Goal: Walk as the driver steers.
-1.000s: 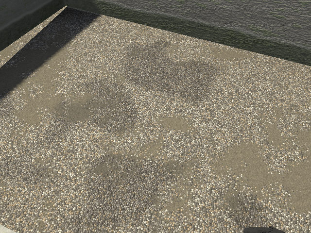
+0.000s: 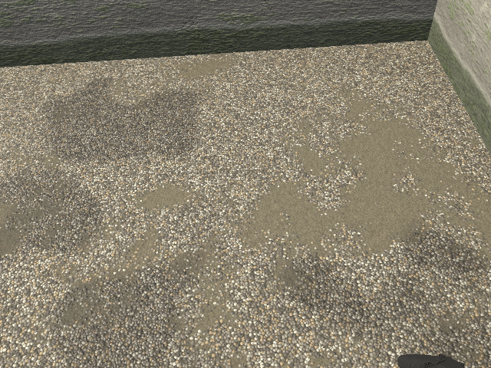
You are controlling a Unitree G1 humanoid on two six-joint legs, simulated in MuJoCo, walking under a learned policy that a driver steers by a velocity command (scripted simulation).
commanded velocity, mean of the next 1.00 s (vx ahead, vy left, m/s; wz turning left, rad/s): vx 0.50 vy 0.00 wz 0.05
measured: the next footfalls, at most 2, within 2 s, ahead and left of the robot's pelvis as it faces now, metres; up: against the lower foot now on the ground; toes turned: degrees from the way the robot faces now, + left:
right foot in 0.52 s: +0.01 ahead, -0.16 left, +0.00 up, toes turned -7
left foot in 0.86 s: +0.06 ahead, +0.04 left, +0.00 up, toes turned -2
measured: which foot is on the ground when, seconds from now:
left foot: down 0.00-0.54, up 0.56-0.84, down 0.86-1.00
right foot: down 0.00-0.20, up 0.22-0.50, down 0.52-0.86, up 0.88-1.00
